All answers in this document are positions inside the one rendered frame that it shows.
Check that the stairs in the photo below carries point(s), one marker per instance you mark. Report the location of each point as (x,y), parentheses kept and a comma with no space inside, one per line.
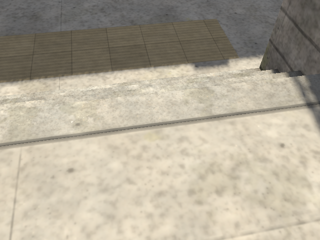
(80,94)

